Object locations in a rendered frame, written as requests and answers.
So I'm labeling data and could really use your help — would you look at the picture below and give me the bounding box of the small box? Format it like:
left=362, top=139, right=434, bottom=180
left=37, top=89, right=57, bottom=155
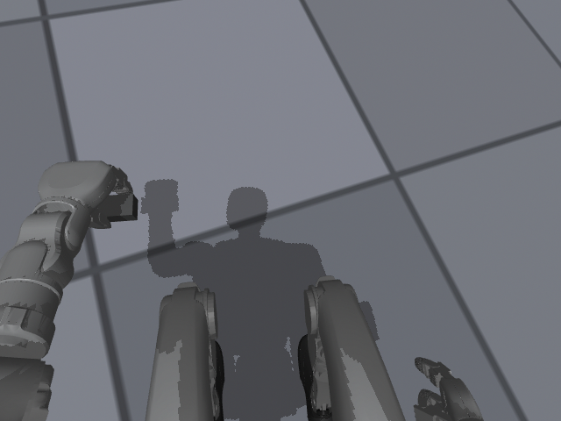
left=97, top=194, right=138, bottom=222

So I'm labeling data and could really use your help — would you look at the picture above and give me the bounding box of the right robot foot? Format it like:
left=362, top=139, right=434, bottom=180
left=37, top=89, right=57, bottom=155
left=298, top=334, right=332, bottom=421

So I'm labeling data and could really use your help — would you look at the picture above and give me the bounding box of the left robot hand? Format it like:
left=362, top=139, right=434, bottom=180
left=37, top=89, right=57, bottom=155
left=38, top=161, right=133, bottom=229

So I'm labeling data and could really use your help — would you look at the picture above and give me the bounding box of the left robot arm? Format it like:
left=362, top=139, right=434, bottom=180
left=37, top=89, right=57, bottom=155
left=0, top=196, right=91, bottom=421

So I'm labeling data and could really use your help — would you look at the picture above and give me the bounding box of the right robot hand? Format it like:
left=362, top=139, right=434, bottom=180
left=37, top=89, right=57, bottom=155
left=414, top=357, right=484, bottom=421

